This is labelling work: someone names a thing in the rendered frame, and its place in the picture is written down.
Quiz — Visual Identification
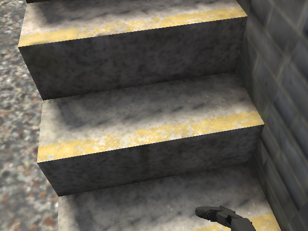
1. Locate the robot right hand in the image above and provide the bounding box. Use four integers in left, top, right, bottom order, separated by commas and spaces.
195, 206, 256, 231

